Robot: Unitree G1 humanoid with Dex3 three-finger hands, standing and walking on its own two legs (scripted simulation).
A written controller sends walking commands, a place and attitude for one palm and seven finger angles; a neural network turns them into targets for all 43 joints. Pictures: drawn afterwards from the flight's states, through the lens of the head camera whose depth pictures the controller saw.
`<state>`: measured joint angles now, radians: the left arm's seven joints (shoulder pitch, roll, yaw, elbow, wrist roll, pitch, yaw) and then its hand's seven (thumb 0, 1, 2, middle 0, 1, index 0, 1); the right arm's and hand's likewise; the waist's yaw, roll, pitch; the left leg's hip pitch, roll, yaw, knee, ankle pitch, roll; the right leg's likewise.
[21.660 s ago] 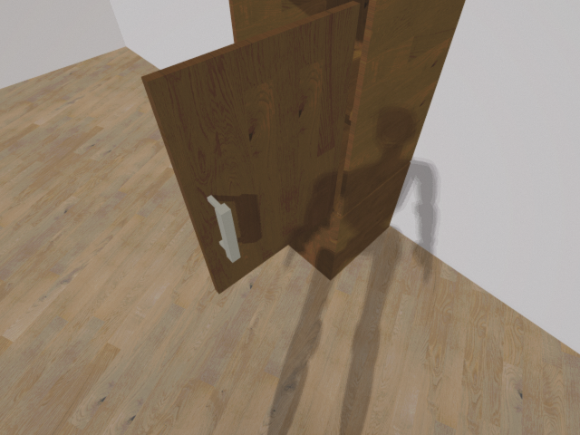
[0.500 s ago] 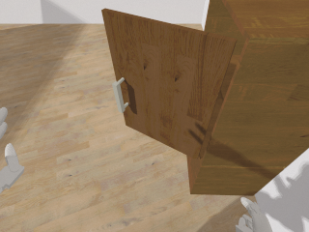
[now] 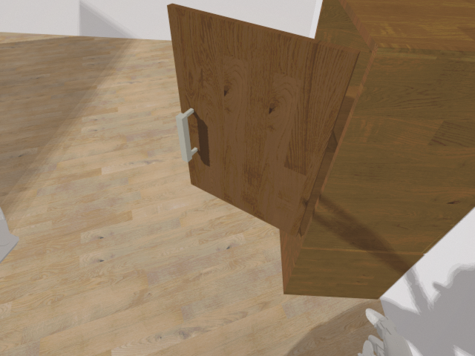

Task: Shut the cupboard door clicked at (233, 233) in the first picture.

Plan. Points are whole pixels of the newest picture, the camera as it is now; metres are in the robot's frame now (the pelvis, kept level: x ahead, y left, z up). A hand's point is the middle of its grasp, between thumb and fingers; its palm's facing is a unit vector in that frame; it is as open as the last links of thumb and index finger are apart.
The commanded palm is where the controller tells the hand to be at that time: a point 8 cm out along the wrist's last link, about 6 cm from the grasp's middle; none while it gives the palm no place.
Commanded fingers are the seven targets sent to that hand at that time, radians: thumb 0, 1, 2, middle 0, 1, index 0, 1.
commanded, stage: step back with the hand held close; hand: left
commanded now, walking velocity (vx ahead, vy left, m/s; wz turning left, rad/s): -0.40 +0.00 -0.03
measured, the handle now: (188, 135) +0.70 +0.18 -0.06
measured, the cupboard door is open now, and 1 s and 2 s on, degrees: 61 61 61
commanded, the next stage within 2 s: stop stepping back and stand still in 1.30 s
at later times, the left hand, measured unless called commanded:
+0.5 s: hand (14, 260) +0.18 +0.26 +0.18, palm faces +0.49 -0.74 -0.45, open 7.4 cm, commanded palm +0.10 +0.30 +0.20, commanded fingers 0.00 0.90 0.90 -0.20 -0.30 -0.20 -0.30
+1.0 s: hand (21, 308) +0.13 +0.22 +0.19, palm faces +0.32 -0.84 -0.45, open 7.4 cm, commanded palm +0.06 +0.28 +0.20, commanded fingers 0.00 0.90 0.90 -0.20 -0.30 -0.20 -0.30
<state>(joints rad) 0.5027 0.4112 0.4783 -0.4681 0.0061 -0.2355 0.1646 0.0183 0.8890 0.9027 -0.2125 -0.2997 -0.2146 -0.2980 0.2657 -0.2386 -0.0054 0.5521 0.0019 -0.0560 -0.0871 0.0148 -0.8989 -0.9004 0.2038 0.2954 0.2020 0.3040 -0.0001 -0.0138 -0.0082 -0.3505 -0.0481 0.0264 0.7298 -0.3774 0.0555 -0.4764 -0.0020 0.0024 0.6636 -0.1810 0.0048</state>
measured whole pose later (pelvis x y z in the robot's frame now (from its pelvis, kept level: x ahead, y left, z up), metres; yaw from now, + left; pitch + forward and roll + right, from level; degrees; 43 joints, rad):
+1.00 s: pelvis -0.09 -0.01 +0.02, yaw -2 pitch +4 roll -2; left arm 0.53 0.43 0.39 -0.53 -0.02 -0.24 0.14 0.02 0.89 0.90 -0.21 -0.30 -0.21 -0.30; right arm 0.13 -0.17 0.00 0.61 0.00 -0.04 -0.07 0.02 -0.90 -0.90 0.21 0.30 0.20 0.30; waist -0.04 -0.01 -0.06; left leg -0.46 0.03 0.02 0.61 -0.21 -0.02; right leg -0.31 0.08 0.09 0.52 -0.28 -0.01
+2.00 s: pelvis -0.29 +0.02 +0.02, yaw -4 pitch -1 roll -1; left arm 0.55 0.41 0.40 -0.43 -0.02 -0.21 0.18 0.02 0.89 0.90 -0.21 -0.30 -0.21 -0.30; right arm 0.31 -0.22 0.00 0.67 -0.01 -0.08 -0.07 0.02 -0.90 -0.90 0.20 0.30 0.20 0.30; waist 0.00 0.00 -0.09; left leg -0.37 0.01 0.02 0.63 -0.31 0.00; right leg -0.19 0.02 -0.01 0.53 -0.34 -0.02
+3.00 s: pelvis -0.30 +0.03 +0.03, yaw -3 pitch -1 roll -1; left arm 0.34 0.22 0.01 1.08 0.01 0.02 0.01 0.01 0.96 0.90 -0.20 -0.30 -0.21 -0.30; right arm 0.28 -0.22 0.00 1.09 -0.02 0.04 -0.01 0.01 -0.90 -0.90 0.20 0.29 0.20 0.30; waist 0.00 -0.02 0.06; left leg -0.29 0.02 0.01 0.46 -0.15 0.01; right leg -0.13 0.02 -0.04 0.43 -0.28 -0.01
